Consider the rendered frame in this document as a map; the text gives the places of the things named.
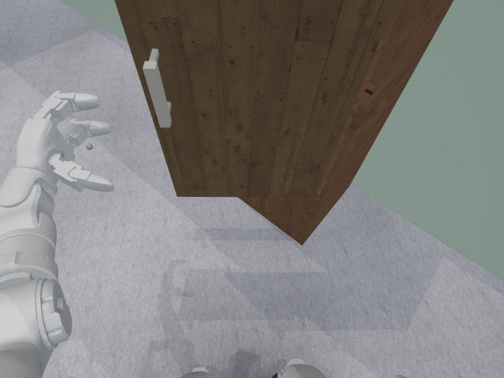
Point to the robot left upper arm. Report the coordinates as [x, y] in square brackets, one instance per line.
[34, 319]

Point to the robot right shin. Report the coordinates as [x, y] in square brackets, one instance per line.
[295, 361]

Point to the cupboard door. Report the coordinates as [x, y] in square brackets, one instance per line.
[260, 90]

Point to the robot left shin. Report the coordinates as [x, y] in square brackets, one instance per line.
[200, 369]

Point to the robot left hand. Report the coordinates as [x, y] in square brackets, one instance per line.
[40, 140]

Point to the robot left forearm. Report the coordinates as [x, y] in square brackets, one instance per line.
[28, 233]

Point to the robot shin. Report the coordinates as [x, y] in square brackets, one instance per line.
[200, 369]
[295, 361]

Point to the handle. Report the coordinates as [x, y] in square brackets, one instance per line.
[157, 93]

